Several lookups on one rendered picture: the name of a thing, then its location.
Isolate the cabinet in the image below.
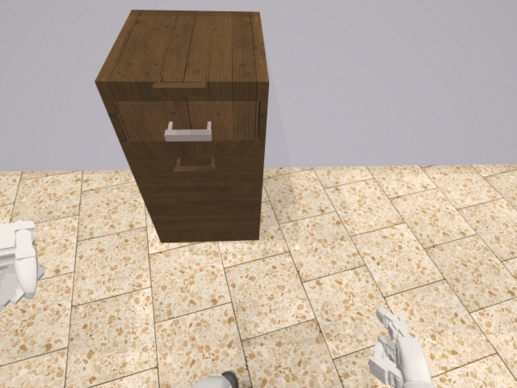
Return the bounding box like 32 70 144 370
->
95 10 269 243

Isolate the robot left shin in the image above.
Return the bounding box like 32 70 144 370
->
209 374 231 386

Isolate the robot left foot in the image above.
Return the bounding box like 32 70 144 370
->
222 371 238 388

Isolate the handle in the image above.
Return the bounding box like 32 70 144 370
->
164 121 212 141
174 166 216 176
152 82 207 96

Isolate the robot right hand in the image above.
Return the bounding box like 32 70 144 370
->
369 308 432 388

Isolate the robot left hand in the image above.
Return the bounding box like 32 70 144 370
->
0 220 45 312

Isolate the drawer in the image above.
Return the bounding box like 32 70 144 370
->
113 101 259 141

